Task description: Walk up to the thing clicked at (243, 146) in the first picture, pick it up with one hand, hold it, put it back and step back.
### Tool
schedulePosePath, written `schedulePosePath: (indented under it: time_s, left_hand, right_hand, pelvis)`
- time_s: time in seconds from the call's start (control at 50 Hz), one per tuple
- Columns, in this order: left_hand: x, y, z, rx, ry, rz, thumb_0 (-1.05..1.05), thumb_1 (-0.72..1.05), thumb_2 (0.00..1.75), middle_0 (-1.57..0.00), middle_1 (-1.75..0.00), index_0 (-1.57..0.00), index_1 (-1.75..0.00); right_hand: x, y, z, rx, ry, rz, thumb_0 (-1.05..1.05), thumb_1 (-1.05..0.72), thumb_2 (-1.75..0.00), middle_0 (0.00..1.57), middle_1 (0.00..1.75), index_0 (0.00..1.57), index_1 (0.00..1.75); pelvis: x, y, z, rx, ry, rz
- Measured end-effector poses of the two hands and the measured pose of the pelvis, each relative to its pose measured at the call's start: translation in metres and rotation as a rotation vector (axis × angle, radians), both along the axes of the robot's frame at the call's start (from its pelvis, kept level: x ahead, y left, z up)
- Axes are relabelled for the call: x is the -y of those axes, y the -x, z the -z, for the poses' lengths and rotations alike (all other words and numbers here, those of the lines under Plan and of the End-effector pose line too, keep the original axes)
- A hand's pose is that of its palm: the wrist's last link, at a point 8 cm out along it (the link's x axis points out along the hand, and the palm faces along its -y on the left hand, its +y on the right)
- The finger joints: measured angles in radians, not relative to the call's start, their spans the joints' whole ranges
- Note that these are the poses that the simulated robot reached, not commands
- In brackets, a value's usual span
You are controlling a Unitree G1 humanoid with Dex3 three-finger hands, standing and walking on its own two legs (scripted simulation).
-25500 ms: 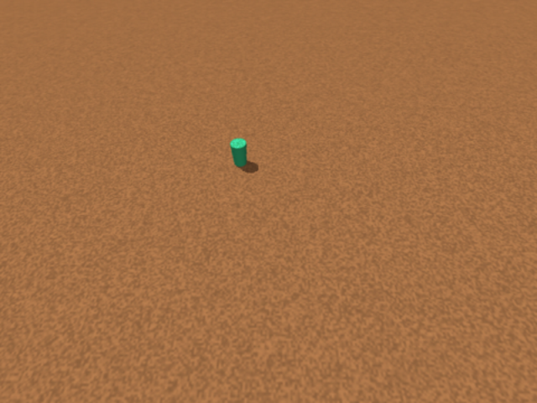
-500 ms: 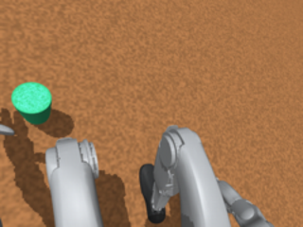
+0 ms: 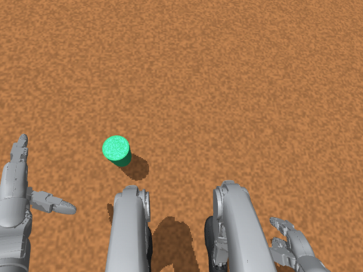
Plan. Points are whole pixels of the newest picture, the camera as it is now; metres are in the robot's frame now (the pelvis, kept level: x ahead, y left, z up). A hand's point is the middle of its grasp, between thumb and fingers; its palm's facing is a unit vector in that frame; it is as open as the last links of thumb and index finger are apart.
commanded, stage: home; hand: left
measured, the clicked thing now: (119, 153) +0.47 +0.22 -0.40
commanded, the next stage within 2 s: none
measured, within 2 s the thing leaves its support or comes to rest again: neither
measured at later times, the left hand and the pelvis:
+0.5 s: hand (33, 198) +0.26 +0.21 +0.11, palm faces +0.16 -0.92 -0.34, open 17.6 cm; pelvis +0.07 -0.01 +0.20, yaw +4 degrees
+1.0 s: hand (5, 228) +0.23 +0.19 +0.19, palm faces +0.19 -0.94 -0.29, open 17.7 cm; pelvis +0.09 +0.00 +0.25, yaw +5 degrees
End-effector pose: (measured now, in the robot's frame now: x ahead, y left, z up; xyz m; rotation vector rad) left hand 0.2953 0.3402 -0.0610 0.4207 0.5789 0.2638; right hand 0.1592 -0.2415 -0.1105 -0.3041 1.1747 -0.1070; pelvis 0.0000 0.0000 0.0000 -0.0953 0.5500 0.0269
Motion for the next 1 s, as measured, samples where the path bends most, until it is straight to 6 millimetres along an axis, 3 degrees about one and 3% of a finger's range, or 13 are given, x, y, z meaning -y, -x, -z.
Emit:
schedulePosePath:
  time_s: [0.14, 0.24, 0.38, 0.54, 0.66, 0.74, 1.0]
  left_hand:
    - [0.022, 0.016, -0.065, -0.067, 0.031, -0.07, -0.01, -0.54, 0.06, -0.06, -0.06, -0.07, -0.05]
    - [0.042, 0.025, -0.106, -0.119, 0.069, -0.09, -0.01, -0.55, 0.05, -0.06, -0.06, -0.06, -0.05]
    - [0.067, 0.04, -0.161, -0.162, 0.121, -0.111, -0.01, -0.56, 0.04, -0.05, -0.05, -0.06, -0.05]
    - [0.088, 0.057, -0.224, -0.174, 0.153, -0.122, -0.01, -0.57, 0.04, -0.05, -0.05, -0.06, -0.05]
    - [0.099, 0.065, -0.266, -0.133, 0.167, -0.106, -0.01, -0.58, 0.03, -0.05, -0.05, -0.06, -0.05]
    - [0.104, 0.07, -0.282, -0.103, 0.178, -0.101, -0.01, -0.59, 0.02, -0.05, -0.05, -0.06, -0.04]
    - [0.106, 0.086, -0.282, -0.134, 0.202, -0.127, -0.01, -0.58, 0.03, -0.05, -0.05, -0.06, -0.05]
  right_hand:
    - [0.008, -0.042, -0.077, 0.15, 0.02, 0.007, 0.01, -0.9, -0.9, 0.2, 0.3, 0.2, 0.31]
    - [0.013, -0.061, -0.129, 0.225, 0.033, 0.009, 0.01, -0.9, -0.9, 0.2, 0.3, 0.2, 0.31]
    - [0.011, -0.068, -0.192, 0.282, 0.047, 0.022, 0.01, -0.9, -0.9, 0.2, 0.3, 0.2, 0.31]
    - [0.0, -0.07, -0.249, 0.353, 0.041, 0.055, 0.01, -0.9, -0.9, 0.2, 0.3, 0.2, 0.31]
    - [-0.01, -0.079, -0.276, 0.436, 0.027, 0.066, 0.01, -0.9, -0.9, 0.2, 0.3, 0.2, 0.31]
    - [-0.016, -0.089, -0.287, 0.487, 0.011, 0.052, 0.01, -0.9, -0.9, 0.2, 0.3, 0.2, 0.31]
    - [-0.019, -0.102, -0.3, 0.538, 0.001, -0.018, 0.02, -0.9, -0.9, 0.2, 0.3, 0.2, 0.31]
  pelvis:
    - [0.008, -0.019, -0.066, 0.036, -0.026, -0.015]
    - [0.011, -0.034, -0.109, 0.085, -0.037, -0.025]
    - [0.012, -0.054, -0.165, 0.169, -0.047, -0.041]
    - [0.008, -0.074, -0.215, 0.277, -0.056, -0.052]
    - [0.002, -0.086, -0.237, 0.342, -0.061, -0.053]
    - [0.0, -0.089, -0.243, 0.373, -0.064, -0.053]
    - [0.004, -0.085, -0.25, 0.411, -0.071, -0.06]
